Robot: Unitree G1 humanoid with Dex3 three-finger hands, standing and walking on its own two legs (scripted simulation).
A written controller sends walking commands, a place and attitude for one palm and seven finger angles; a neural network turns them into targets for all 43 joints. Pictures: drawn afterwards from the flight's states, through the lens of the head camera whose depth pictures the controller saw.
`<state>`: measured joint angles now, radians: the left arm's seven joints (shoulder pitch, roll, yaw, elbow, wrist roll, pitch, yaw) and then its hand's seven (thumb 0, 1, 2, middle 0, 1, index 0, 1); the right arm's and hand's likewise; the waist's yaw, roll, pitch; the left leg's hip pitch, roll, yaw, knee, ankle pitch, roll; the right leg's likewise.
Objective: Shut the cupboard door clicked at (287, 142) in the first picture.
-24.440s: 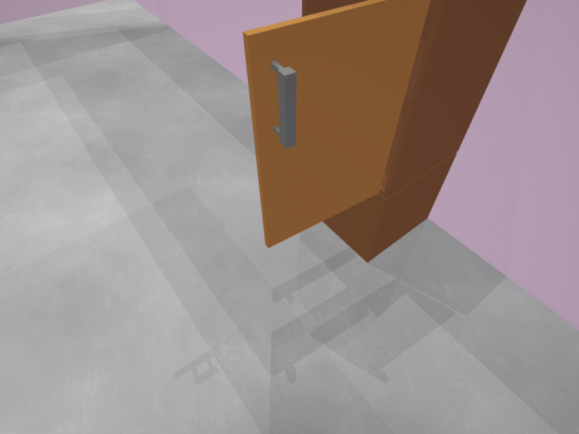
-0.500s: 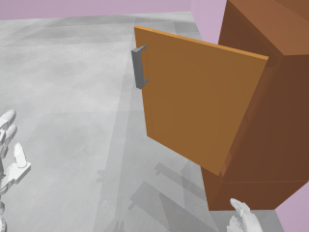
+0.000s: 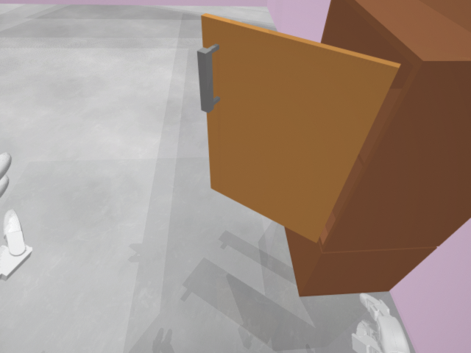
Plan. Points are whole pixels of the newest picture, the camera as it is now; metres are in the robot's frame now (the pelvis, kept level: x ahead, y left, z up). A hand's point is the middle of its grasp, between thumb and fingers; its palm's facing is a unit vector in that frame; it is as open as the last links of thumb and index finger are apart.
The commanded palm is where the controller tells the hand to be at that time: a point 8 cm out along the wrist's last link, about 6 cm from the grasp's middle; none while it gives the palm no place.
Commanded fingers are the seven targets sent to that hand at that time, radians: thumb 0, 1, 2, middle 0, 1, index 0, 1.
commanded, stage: step back with the hand held close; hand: left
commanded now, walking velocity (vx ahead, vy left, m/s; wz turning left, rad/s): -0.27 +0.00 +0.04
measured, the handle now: (211, 78) +0.69 +0.11 +0.13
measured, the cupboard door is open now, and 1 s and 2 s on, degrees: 54 54 54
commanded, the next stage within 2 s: stop stepping back and stand still in 0.76 s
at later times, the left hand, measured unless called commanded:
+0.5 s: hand out of the picture +0.12 +0.29 +0.17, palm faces +0.49 -0.74 -0.46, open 7.4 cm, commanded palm +0.05 +0.33 +0.19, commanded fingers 0.00 0.90 0.90 -0.20 -0.30 -0.20 -0.30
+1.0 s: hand out of the picture -0.03 +0.23 +0.20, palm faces +0.29 -0.77 -0.56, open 7.4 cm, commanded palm -0.05 +0.28 +0.19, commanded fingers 0.00 0.90 0.90 -0.20 -0.30 -0.20 -0.30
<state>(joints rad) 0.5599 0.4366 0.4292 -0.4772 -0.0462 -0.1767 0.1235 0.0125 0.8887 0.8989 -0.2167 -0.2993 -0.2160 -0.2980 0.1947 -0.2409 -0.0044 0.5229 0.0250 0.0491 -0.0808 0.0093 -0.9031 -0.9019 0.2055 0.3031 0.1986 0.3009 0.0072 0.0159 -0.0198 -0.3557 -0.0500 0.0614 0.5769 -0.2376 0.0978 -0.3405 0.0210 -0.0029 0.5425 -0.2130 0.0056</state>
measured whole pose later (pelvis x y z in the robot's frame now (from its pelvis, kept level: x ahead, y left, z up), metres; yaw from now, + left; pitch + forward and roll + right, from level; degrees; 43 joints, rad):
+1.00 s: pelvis -0.20 -0.01 -0.01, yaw -3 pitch +0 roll -3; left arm 0.72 0.60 0.59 -0.74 -0.10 -0.28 0.08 0.01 0.88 0.90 -0.22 -0.30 -0.22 -0.30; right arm 0.22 -0.15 0.02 0.62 0.01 -0.04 -0.04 0.01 -0.90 -0.90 0.21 0.30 0.20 0.30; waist 0.02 -0.07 -0.03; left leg -0.60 0.04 0.02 0.74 -0.20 -0.01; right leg -0.06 0.06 -0.02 0.51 -0.47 -0.03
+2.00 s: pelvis -0.21 +0.05 +0.00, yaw -3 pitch +2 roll -1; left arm 0.58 0.49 0.51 -0.53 -0.06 -0.22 0.16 0.01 0.89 0.90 -0.21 -0.30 -0.21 -0.30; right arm 0.18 -0.17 0.03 0.60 0.02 -0.06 -0.04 0.01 -0.90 -0.90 0.21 0.30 0.20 0.30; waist 0.01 0.00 -0.02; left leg -0.35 0.07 0.09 0.57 -0.25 0.00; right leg -0.14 0.00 -0.03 0.48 -0.37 0.00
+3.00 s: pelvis -0.26 +0.08 +0.00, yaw -1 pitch +0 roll -1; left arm 0.27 0.30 0.05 0.48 0.03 0.04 -0.01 0.01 0.91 0.90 -0.20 -0.30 -0.20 -0.29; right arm 0.11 -0.32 0.01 0.81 -0.01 -0.03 0.02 0.01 -0.90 -0.90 0.21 0.30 0.20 0.30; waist -0.02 0.09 -0.01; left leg -0.41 0.02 0.08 0.58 -0.18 0.05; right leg -0.23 -0.04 -0.05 0.57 -0.35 0.04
